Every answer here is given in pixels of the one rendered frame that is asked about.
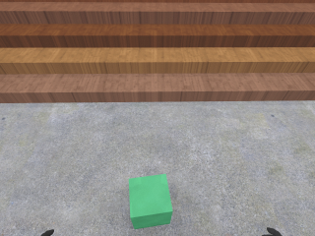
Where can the carton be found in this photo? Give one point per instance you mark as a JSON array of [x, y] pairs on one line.
[[150, 202]]

